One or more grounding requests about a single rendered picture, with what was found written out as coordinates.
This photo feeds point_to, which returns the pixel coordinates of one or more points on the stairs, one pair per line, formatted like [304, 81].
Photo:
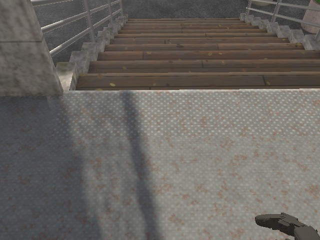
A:
[200, 54]

